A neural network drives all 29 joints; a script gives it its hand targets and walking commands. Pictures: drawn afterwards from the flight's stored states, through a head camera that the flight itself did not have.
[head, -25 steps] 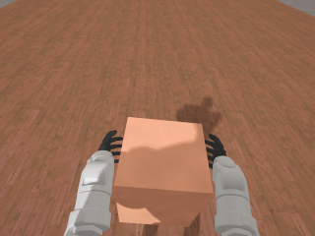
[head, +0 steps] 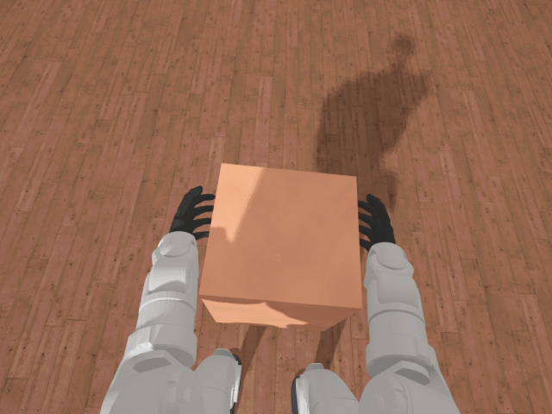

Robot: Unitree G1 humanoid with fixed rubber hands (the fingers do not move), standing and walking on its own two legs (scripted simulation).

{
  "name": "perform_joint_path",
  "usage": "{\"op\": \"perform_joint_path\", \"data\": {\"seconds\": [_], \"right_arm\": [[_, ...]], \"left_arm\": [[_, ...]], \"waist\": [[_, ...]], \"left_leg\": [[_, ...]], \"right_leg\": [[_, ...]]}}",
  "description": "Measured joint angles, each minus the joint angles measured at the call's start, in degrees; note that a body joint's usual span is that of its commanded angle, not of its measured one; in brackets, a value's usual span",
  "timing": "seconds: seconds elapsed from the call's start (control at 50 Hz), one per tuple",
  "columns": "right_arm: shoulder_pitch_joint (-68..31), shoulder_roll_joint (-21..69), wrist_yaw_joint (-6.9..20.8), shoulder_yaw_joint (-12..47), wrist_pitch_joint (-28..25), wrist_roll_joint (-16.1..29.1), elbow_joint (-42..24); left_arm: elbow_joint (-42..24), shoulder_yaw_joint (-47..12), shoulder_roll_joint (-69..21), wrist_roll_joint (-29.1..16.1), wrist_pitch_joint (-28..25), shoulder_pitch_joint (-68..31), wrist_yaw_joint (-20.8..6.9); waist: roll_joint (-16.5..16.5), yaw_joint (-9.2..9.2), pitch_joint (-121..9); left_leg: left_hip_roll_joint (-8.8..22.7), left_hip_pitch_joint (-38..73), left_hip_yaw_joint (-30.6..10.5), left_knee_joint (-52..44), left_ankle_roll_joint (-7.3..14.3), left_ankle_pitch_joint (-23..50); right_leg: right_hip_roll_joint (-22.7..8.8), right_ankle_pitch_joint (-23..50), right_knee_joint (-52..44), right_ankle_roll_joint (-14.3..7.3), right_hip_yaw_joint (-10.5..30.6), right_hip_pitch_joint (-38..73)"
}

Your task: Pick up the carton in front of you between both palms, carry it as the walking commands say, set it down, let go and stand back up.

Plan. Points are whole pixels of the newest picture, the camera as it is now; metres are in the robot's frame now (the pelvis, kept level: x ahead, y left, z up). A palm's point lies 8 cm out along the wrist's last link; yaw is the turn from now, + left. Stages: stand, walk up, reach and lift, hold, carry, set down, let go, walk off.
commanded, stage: set down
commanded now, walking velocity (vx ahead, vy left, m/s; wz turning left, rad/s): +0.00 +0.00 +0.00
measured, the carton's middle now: (278, 257) +0.34 +0.01 -0.12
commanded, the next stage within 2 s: none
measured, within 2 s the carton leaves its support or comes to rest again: neither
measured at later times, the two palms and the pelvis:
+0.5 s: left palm (198, 238) +0.39 +0.17 -0.20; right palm (347, 254) +0.38 -0.13 -0.20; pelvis -0.03 -0.02 -0.12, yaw -3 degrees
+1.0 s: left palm (206, 252) +0.42 +0.18 -0.37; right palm (327, 253) +0.43 -0.12 -0.34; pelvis -0.06 +0.02 -0.25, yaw -5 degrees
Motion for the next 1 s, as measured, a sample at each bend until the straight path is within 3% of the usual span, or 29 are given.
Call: {"op": "perform_joint_path", "data": {"seconds": [0.06, 0.12, 0.18, 0.3, 0.38, 0.46, 0.54, 0.82, 1.0], "right_arm": [[1.8, 0.0, -3.0, 3.7, -5.8, 6.2, -1.0], [2.7, -0.9, -5.8, 7.7, -9.8, 12.2, -2.3], [2.3, -1.2, -7.9, 10.8, -12.0, 15.4, -3.1], [-1.7, 0.3, -9.7, 9.5, -10.8, 13.5, -1.9], [-6.4, 0.5, -10.3, 6.6, -8.0, 11.4, 0.1], [-10.1, 0.7, -10.3, 4.3, -6.2, 10.5, 0.7], [-12.6, -0.4, -10.2, 4.1, -5.8, 11.3, 0.8], [-22.7, -7.8, -6.9, 4.2, -4.6, 15.7, 4.6], [-30.5, -11.7, -4.9, 1.4, -3.6, 15.8, 9.8]], "left_arm": [[0.0, -3.3, 2.8, -4.4, -6.0, 0.9, 0.3], [0.3, -6.3, 5.4, -8.9, -10.2, 0.5, 1.0], [-0.3, -8.4, 7.9, -12.8, -12.5, 0.4, 1.3], [3.4, -6.0, 10.4, -13.7, -12.2, -3.9, -1.6], [7.2, -1.6, 10.5, -11.3, -9.5, -9.6, -3.4], [8.4, 1.2, 10.7, -8.8, -7.7, -13.6, -4.4], [7.6, 1.2, 10.9, -8.6, -6.6, -16.0, -4.1], [3.9, -4.0, 11.1, -13.2, -3.0, -21.7, 4.0], [6.3, -5.0, 11.7, -13.4, -1.0, -28.0, 7.1]], "waist": [[0.1, -0.03, -1.3], [-0.3, 1.51, -3.2], [-0.7, 2.56, -6.3], [0.5, 2.21, -12.8], [1.1, 2.29, -13.9], [0.7, 2.16, -14.5], [0.2, 1.91, -15.7], [0.1, 0.79, -15.0], [-0.4, 0.32, -12.1]], "left_leg": [[0.7, -10.7, -1.0, 3.6, -0.9, -0.1], [1.1, -20.5, -1.9, 7.8, -1.7, -0.3], [0.9, -28.5, -3.5, 12.3, -2.3, -1.3], [0.6, -38.6, -5.2, 20.1, -3.7, -5.2], [0.5, -43.8, -5.4, 24.7, -2.8, -6.3], [0.3, -49.7, -5.1, 28.8, -2.6, -7.0], [-0.1, -57.0, -5.0, 33.9, -3.7, -7.9], [-2.7, -78.0, -4.5, 52.6, -2.0, -11.0], [-3.6, -84.9, -4.3, 59.2, -2.1, -11.3]], "right_leg": [[1.0, -0.3, 3.7, -0.7, -1.0, -10.6], [2.2, -0.6, 7.8, -1.2, -0.8, -20.7], [3.5, -1.4, 12.3, -1.5, -0.3, -29.1], [4.7, -4.2, 20.6, -1.8, -1.1, -39.6], [5.2, -5.0, 24.6, -1.5, -1.4, -44.5], [5.4, -5.7, 28.5, -0.9, -1.2, -50.4], [5.5, -6.8, 33.2, -0.1, -1.3, -57.3], [5.0, -11.2, 50.0, 3.5, -1.8, -75.8], [5.1, -12.5, 57.1, 3.1, -2.0, -82.4]]}}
